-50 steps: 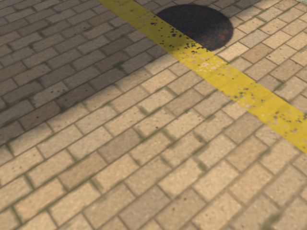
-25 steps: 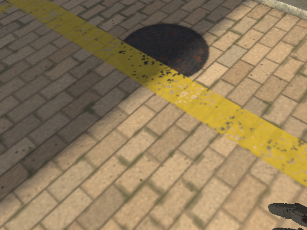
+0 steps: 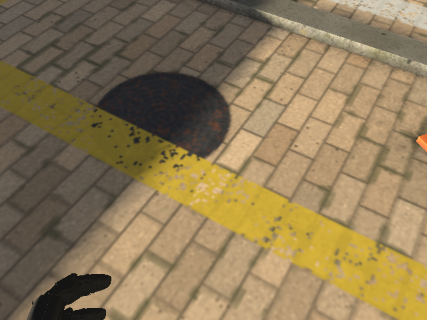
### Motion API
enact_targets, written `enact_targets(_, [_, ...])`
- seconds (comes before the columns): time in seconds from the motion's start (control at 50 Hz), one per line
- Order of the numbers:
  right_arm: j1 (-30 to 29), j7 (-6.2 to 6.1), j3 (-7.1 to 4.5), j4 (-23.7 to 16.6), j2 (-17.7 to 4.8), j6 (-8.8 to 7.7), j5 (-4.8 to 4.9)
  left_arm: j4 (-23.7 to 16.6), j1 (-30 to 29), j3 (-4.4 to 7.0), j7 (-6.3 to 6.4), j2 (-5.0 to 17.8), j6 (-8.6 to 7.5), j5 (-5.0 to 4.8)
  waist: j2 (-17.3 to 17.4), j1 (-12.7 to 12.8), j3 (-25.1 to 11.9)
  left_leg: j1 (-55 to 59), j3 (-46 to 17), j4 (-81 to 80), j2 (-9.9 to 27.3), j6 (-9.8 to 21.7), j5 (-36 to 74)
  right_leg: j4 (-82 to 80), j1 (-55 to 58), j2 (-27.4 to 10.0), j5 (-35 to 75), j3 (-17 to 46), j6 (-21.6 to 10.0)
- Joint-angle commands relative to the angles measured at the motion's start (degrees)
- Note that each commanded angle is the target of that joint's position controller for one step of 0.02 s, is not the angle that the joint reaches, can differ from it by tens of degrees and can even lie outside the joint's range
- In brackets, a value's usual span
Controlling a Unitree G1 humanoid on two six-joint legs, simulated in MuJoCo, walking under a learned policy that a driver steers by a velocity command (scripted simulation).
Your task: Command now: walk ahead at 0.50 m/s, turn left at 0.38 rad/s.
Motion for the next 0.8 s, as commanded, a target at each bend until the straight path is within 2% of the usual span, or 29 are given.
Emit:
enact_targets(0.02, [-2.82,-0.59,-2.42,-3.9,-9.65,-0.15,0.11,-2.75,3.31,3.19,0.34,7.79,-1.35,-0.23,7.42,7.23,-2.38,-6.96,-12.39,0.34,12.26,7.19,12.45,-4.14,15.13,0.86,-0.3,-1.37,-2.2])
enact_targets(0.04, [-3.29,-0.52,-1.81,-4.34,-7.78,-0.21,-0.26,-1.72,8.81,4.14,0.87,9.62,-1.44,0.27,6.61,10.18,-5.62,-10.06,-10.56,7.67,9.15,5.4,13.75,-4.7,24.06,-1.44,-1.71,-0.07,-3.99])
enact_targets(0.06, [-3.91,-0.44,-0.48,-5.98,-3.95,-0.45,-1.5,-0.75,18.3,5.19,1.55,13.39,-1.27,1.04,-0.72,14.18,-13.71,-18.05,-5.92,24.84,5.05,2.98,3.65,-3.95,37.94,-12.15,-4.3,10.03,-7.59])
enact_targets(0.08, [2.85,-0.54,0.48,-8.01,-0.88,-1.17,0.09,0.75,21.38,6.07,1.26,17.07,-0.17,1.34,-17.78,11.06,-19.32,-35.08,0.16,41.29,-0.19,0.47,-16.86,-9.53,49.37,-23.51,-17.33,33.17,-15.78])
enact_targets(0.1, [1.46,-0.77,-0.84,-6.71,-6.53,-1.06,1.19,0.77,20.16,5.03,0.98,11.91,-0.05,0.71,-11.77,11.95,-14.15,-41.38,-2.24,49.4,3.35,-0.19,-15.25,-12.6,45.37,-22.59,-27.35,36.34,-15.89])
enact_targets(0.12, [-3.13,-0.68,-1.66,-7.19,-8.78,-0.75,1.06,0.65,17.78,4.11,1.04,8.74,-0.06,0.39,-7.38,12.21,-7.71,-42.85,-2.02,51.38,5.08,-0.25,-10.06,-13.16,39.6,-20.26,-24.46,27.68,-13.89])
enact_targets(0.14, [-4.7,-0.7,-1.74,-7.14,-8.14,-0.37,0.52,0.6,14.62,3.49,0.92,7.14,-0.09,0.7,-4.36,10.67,-4.97,-40.83,-1.17,50.82,6.75,-0.74,-5.8,-14.26,34.13,-17.58,-17.35,21.04,-12.69])
enact_targets(0.16, [-6.12,-0.53,-1.88,-7.56,-7.44,-0.07,0.01,0.98,12.45,3.11,0.8,5.57,-0.07,0.93,-4.25,9.56,-2.57,-39.85,-1.04,48.95,7.96,-1.11,-3.04,-15.61,30.03,-15.54,-11.75,16.16,-12.31])
enact_targets(0.18, [-6.28,-0.2,-1.91,-7.86,-6.48,0.38,0.05,1.32,11.15,3.0,0.86,5.17,-0.23,1.29,-5.44,8.3,-1.4,-37.6,-0.89,47.76,9.21,-1.33,-1.09,-17.09,26.54,-14.17,-7.86,11.89,-11.76])
enact_targets(0.22, [-7.04,0.21,-1.56,-8.57,-4.41,1.13,0.08,2.23,10.6,3.41,0.95,5.57,-0.86,1.11,-5.11,7.5,-0.74,-36.17,0.16,46.26,9.81,-1.96,1.44,-19.33,23.53,-13.43,-1.91,6.54,-12.2])
enact_targets(0.28, [-10.39,0.56,-1.17,-10.47,-3.44,1.47,-0.43,3.96,11.19,4.22,1.24,7.66,-1.26,0.97,-2.7,7.55,0.25,-37.97,0.22,39.85,10.29,-2.94,6.83,-20.94,23.54,-13.95,4.43,0.89,-13.1])
enact_targets(0.32, [-12.84,1.21,-0.8,-11.22,-2.95,1.2,-0.35,4.77,11.27,4.48,1.44,8.74,-1.05,0.93,-2.11,8.24,0.55,-36.79,1.26,33.11,10.12,-2.65,12.79,-21.21,23.98,-13.07,6.28,-3.42,-12.42])
enact_targets(0.38, [-18.87,2.34,-0.26,-13.13,-2.41,0.77,-0.4,6.13,13.07,4.86,1.75,10.53,-0.54,0.46,-1.1,10.41,2.01,-34.55,4.2,24.23,9.19,-1.53,18.4,-21.22,25.03,-12.99,6.93,-8.02,-11.31])
enact_targets(0.46, [-24.01,3.47,-0.46,-16.15,-3.41,0.94,-0.25,8.05,15.83,5.54,1.78,12.68,0.66,-0.74,-1.18,11.16,3.32,-34.13,6.9,18.17,7.89,1.17,14.46,-18.38,31.29,-15.01,11.79,-11.21,-9.57])
enact_targets(0.5, [-22.56,3.66,-1.33,-16.78,-5.12,1.26,-0.54,8.22,15.84,6.02,2.05,14.4,1.42,-1.15,-2.83,9.16,0.9,-28.65,10.06,17.1,4.63,3.45,8.62,-11.73,33.53,-15.04,28.86,-13.49,-8.3])
enact_targets(0.52, [-18.58,3.54,-2.28,-16.17,-6.77,1.53,-0.68,8.16,15.73,6.26,2.25,15.25,1.87,-1.37,-3.52,6.54,-2.04,-22.53,11.74,16.69,2.22,4.88,6.22,-4.7,33.54,-14.53,37.77,-14.72,-7.58])
enact_targets(0.54, [-10.06,3.08,-3.87,-14.06,-9.26,1.79,-0.5,7.93,15.17,6.04,2.48,14.93,2.25,-1.58,-2.57,1.57,-6.53,-10.34,12.52,13.44,-0.38,6.91,8.72,6.62,29.69,-12.82,40.16,-16.59,-6.03])
enact_targets(0.56, [-0.01,1.97,-5.82,-11.52,-13.31,2.41,-0.2,7.19,16.17,5.1,2.74,12.84,2.03,-0.44,1.72,-2.75,-11.76,7.61,5.0,12.62,2.75,9.67,10.06,23.12,16.52,-10.63,26.45,-16.67,-3.59])
enact_targets(0.58, [-2.12,1.44,-6.58,-12.02,-20.14,2.04,0.33,3.62,21.67,2.28,1.9,4.27,0.79,2.04,18.15,4.78,-16.19,25.41,-27.98,7.59,18.33,20.01,0.42,43.97,-9.65,0.81,-28.21,-13.15,0.06])
enact_targets(0.6, [-0.25,1.74,-5.15,-14.14,-15.68,1.06,-0.07,3.27,16.6,2.67,1.16,8.6,-1.24,0.39,11.55,0.36,-24.43,27.93,-42.33,-0.97,22.28,22.47,-8.09,50.39,-15.04,2.03,-32.03,0.53,-0.55])
enact_targets(0.62, [-1.94,1.99,-4.14,-13.19,-12.48,0.23,-0.67,1.37,10.76,3.49,0.77,11.55,-2.14,-1.8,8.14,-0.33,-15.84,22.59,-34.19,-2.54,20.69,19.28,-4.65,49.71,-19.5,-0.48,-26.28,0.93,-1.54])
enact_targets(0.64, [-4.96,1.95,-3.77,-13.13,-11.36,-0.19,-0.55,1.05,9.77,3.03,1.04,10.57,-2.7,-1.37,4.34,2.1,-10.41,14.22,-27.32,-2.53,18.23,17.49,0.74,44.93,-18.02,-2.81,-21.26,0.46,-2.09])
enact_targets(0.66, [-8.89,1.8,-3.27,-13.64,-9.79,-0.25,-0.73,1.69,9.97,3.18,1.51,10.44,-2.76,0.12,2.28,4.64,-7.17,6.47,-22.12,-2.74,16.08,16.06,7.49,40.0,-14.38,-4.54,-18.3,0.46,-1.68])
enact_targets(0.68, [-11.32,1.59,-2.72,-14.52,-8.43,-0.34,-1.43,2.06,11.18,3.52,1.6,10.83,-2.21,0.81,3.39,6.81,-6.03,0.93,-18.72,-3.84,14.38,15.54,13.08,37.29,-10.1,-5.71,-16.17,0.95,-1.35])
enact_targets(0.7, [-12.44,1.41,-2.62,-14.81,-8.25,-0.4,-1.72,2.22,11.91,3.6,1.55,10.7,-1.53,1.06,4.25,7.89,-5.59,-2.43,-17.61,-5.01,13.68,15.78,15.85,35.6,-7.69,-5.76,-15.2,0.77,-0.67])
enact_targets(0.74, [-12.14,0.89,-2.73,-13.95,-8.64,-0.74,-1.37,2.39,11.96,3.23,1.63,9.09,-0.46,1.53,3.82,8.45,-4.55,-7.14,-14.1,-6.08,12.58,16.31,21.12,31.34,-6.04,-5.28,-13.35,-0.5,1.08])
enact_targets(0.8, [-9.81,-0.19,-3.17,-12.33,-10.1,-0.59,-0.96,0.7,5.71,2.27,1.64,6.73,-0.05,1.7,3.97,6.59,-2.13,-10.67,-9.89,-6.37,9.66,14.4,20.17,19.4,-5.81,-3.61,-2.88,-1.18,2.71])
Velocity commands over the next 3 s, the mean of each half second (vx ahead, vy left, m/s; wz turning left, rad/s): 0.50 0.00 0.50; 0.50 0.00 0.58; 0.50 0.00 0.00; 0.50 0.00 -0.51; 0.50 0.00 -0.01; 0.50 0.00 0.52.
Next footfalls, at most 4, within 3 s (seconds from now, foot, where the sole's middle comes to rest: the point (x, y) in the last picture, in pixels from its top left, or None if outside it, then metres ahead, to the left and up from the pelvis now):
0.06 right None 0.18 -0.13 -0.78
0.56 left None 0.41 0.18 -0.78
1.04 right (155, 243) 0.74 0.13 -0.78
1.48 left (56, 245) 0.77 0.46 -0.78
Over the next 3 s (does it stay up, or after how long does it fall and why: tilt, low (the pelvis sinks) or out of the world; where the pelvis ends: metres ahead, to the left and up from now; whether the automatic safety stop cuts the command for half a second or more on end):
stays up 1.53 0.55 -0.02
